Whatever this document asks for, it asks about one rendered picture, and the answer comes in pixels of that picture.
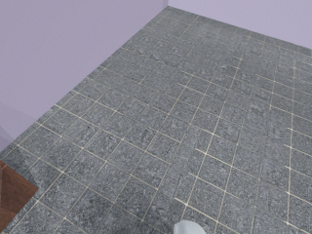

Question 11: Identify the robot right thigh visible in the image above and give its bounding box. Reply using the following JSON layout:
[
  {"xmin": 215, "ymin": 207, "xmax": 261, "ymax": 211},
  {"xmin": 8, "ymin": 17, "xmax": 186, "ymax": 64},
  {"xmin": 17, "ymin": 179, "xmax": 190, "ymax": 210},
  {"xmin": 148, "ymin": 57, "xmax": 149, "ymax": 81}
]
[{"xmin": 174, "ymin": 220, "xmax": 206, "ymax": 234}]

